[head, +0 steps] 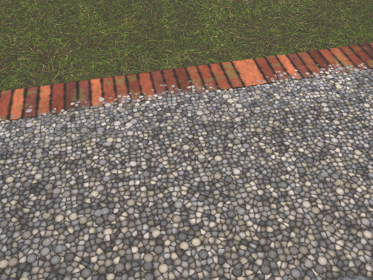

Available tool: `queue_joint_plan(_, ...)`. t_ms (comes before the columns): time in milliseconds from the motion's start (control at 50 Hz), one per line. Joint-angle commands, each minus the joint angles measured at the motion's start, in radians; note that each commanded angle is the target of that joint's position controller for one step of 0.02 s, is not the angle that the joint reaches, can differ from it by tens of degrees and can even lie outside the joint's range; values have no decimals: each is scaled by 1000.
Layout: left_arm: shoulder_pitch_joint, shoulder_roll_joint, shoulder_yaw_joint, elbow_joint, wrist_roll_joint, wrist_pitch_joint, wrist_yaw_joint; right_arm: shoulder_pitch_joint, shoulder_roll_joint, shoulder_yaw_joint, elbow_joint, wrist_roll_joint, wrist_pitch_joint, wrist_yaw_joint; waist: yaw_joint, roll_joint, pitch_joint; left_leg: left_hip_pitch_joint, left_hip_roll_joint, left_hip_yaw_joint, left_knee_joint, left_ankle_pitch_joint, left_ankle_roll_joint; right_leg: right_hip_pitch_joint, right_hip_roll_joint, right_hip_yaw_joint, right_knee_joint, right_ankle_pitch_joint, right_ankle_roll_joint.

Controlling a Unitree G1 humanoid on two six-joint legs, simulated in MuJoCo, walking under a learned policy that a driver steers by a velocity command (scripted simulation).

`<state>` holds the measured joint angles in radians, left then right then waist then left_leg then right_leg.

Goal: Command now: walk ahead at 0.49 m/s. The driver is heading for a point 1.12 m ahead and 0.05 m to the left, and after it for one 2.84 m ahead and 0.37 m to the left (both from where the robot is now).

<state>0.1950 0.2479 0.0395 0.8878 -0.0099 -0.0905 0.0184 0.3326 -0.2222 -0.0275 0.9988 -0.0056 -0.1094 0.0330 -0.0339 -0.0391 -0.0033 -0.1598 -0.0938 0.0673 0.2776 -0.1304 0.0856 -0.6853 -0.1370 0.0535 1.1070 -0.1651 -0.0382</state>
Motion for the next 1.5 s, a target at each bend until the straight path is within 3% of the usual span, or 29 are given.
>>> queue_joint_plan(20, 17, 45, 13, -44, 10, -1, 3, -33, -138, -23, -56, 4, -14, -21, 40, 69, 57, -87, 281, -204, -190, 82, 167, -21, -32, 3, -158, 167, 22)
queue_joint_plan(100, -138, 29, 6, -84, -1, -11, -11, 45, -162, -27, -38, 19, -2, -33, -17, 77, 63, -1, 270, -161, -178, 85, 129, 19, 17, -39, -420, 282, 30)
queue_joint_plan(200, -250, 43, 2, -135, -12, -22, -43, 111, -170, -33, -7, 25, 21, -37, -46, 91, 92, 162, 335, -180, -99, 81, 116, 11, 44, -42, -559, 174, 6)
queue_joint_plan(240, -212, 66, 10, -136, -9, -31, -51, 91, -181, -38, -7, 23, 33, -40, -10, 109, 74, 196, 345, -184, -21, 222, 93, 94, 71, -55, -606, 103, -23)
queue_joint_plan(260, -130, 90, 24, -116, 0, -36, -51, 68, -183, -38, -12, 21, 40, -42, 41, 116, 24, 197, 314, -157, 88, 429, 68, 217, 109, -85, -639, 108, -42)
queue_joint_plan(280, 25, 138, 48, -68, 8, -41, -47, 64, -162, -29, -18, 13, 46, -43, 106, 104, -79, 161, 250, -116, 278, 559, 34, 427, 126, -97, -653, 199, -71)
queue_joint_plan(300, 208, 226, 67, -33, 30, -44, -40, 61, -126, -10, -53, -5, 41, -46, 157, -6, -249, -44, 174, -62, 595, 305, -16, 748, -69, 97, -596, 517, -142)
queue_joint_plan(320, 247, 280, 76, -11, 33, -31, -45, 228, 10, 28, -26, -2, 23, -35, 90, -287, -393, -415, -2, -64, 938, -447, -84, 1081, -306, 473, -641, 671, -323)
queue_joint_plan(340, 259, 179, 53, -20, 21, -24, -47, 208, -110, 1, -1, 15, 7, -33, 127, -147, -420, -451, 30, -232, 1058, -502, -76, 1033, -277, 511, -679, 643, -301)
queue_joint_plan(360, 154, 143, 37, -38, 14, -22, -44, 112, -152, -13, -31, 38, 3, -34, 101, -104, -277, -503, 74, -210, 1062, -437, -69, 899, -243, 344, -685, 697, -255)
queue_joint_plan(380, 55, 119, 26, -57, 13, -22, -44, 50, -144, -13, -46, 32, 9, -42, 68, -18, -202, -482, 132, -167, 1009, -365, -78, 769, -194, 239, -713, 728, -226)
queue_joint_plan(400, 2, 93, 18, -61, 12, -21, -44, 13, -140, -21, -52, 20, 20, -51, 44, 12, -140, -450, 161, -149, 944, -318, -87, 656, -159, 178, -753, 715, -212)
queue_joint_plan(440, -24, 59, 7, -41, 33, -24, -47, 52, -83, -18, -42, 12, 51, -56, -9, -24, -122, -300, 185, -138, 838, -241, -95, 505, -108, 89, -805, 737, -199)
queue_joint_plan(480, -36, 72, 7, -23, 43, -26, -41, 58, -49, -11, -40, 10, 66, -62, -31, -43, -110, -240, 176, -121, 699, -200, -109, 443, -80, 19, -821, 797, -206)
queue_joint_plan(560, -32, 116, 14, 4, 32, -4, -21, -29, -67, -13, -56, 3, 89, -71, -11, -60, -132, -157, 161, -101, 475, -83, -117, 427, -69, -14, -833, 658, -195)
queue_joint_plan(640, -27, 99, 8, 31, 20, 21, -12, -89, -84, -25, -58, 2, 108, -75, 2, -51, -67, -98, 160, -94, 317, -52, -94, 380, -64, 31, -855, 186, -174)
queue_joint_plan(680, 1, 70, -1, 51, 8, 28, -11, -97, -93, -29, -50, -14, 105, -77, -2, -16, -29, -24, 164, -97, 164, 51, -67, 355, -10, 36, -828, -34, -113)
queue_joint_plan(700, 28, 55, -6, 59, 16, 28, -12, -88, -117, -34, -49, -18, 103, -80, 13, 20, -25, 14, 211, -142, 148, 138, -50, 339, 24, 29, -795, -113, -76)
queue_joint_plan(720, 92, 58, 0, 69, 26, 27, -13, -103, -172, -44, -50, -6, 104, -84, 73, 118, -10, 27, 241, -163, 170, 197, -22, 305, 97, -16, -769, -179, -45)
queue_joint_plan(740, 103, 37, -3, 75, 26, 36, -5, -123, -149, -46, -31, 8, 103, -78, 80, 195, -1, -64, 219, -164, 142, 11, -9, 369, 137, -75, -763, -149, -23)
queue_joint_plan(760, 68, 53, -1, 76, 24, 45, 2, -136, -102, -38, -30, 9, 98, -73, 59, 168, 25, -122, 196, -161, 116, -66, -23, 414, 137, -86, -740, -116, -9)
queue_joint_plan(780, 51, 56, 1, 74, 20, 53, 9, -148, -84, -33, -26, 2, 93, -71, 57, 146, 23, -134, 188, -152, 110, -58, -40, 433, 130, -83, -731, -89, -9)
queue_joint_plan(920, 45, 48, 5, 104, 15, 64, 10, -128, -87, -36, 18, 7, 80, -74, 38, 83, -25, -40, 163, -120, 174, 142, -45, 471, 110, -73, -702, 59, -13)
queue_joint_plan(1140, 73, 32, 4, 157, 13, 78, 17, -132, -72, -34, 57, 8, 98, -77, 35, 42, 10, -34, 143, -102, 174, 126, -48, 481, 104, -71, -698, 65, -2)
queue_joint_plan(1380, 90, 17, 0, 192, 13, 76, 22, -130, -54, -31, 89, 7, 107, -79, 33, 44, 46, -40, 130, -93, 149, 45, -58, 462, 99, -64, -724, -9, 0)
queue_joint_plan(1400, 112, 10, -1, 206, 13, 78, 22, -109, -42, -28, 103, 6, 108, -79, 34, 38, 24, -33, 115, -76, 152, -59, -57, 471, 105, -68, -736, -122, -5)
queue_joint_plan(1420, 122, 32, 8, 210, 5, 81, 24, -101, -49, -32, 108, 13, 109, -80, 38, 20, 41, -65, 85, -46, 186, -228, -50, 460, 106, -57, -745, -296, -25)
queue_joint_plan(1460, 147, 81, 25, 201, -9, 77, 29, -133, -57, -36, 87, 19, 98, -81, 60, -39, 115, -210, 65, -17, 288, -441, -34, 431, 15, 78, -825, -616, -93)
queue_joint_plan(1500, 191, 139, 48, 205, -16, 55, 26, -183, -18, -28, 54, 25, 68, -67, 81, -138, 162, -321, 96, -8, 506, -315, -26, 450, -184, 348, -961, -712, -197)
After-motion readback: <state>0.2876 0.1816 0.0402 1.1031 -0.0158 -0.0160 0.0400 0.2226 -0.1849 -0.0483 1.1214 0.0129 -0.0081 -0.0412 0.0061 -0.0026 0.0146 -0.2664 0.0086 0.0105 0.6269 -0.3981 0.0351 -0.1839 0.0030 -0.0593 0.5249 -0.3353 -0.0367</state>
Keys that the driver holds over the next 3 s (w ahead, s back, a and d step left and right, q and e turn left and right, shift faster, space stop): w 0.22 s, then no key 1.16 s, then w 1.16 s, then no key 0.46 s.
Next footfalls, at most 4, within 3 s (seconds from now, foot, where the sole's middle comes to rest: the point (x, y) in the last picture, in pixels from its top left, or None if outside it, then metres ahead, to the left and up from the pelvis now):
0.28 right None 0.34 -0.16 -0.78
0.70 left None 0.36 0.06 -0.78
1.70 left None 0.41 0.09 -0.78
2.20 right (220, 212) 0.79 -0.14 -0.78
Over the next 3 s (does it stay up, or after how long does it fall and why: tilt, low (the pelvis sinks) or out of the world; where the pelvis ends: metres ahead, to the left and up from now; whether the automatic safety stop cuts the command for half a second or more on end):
stays up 0.96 0.02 -0.01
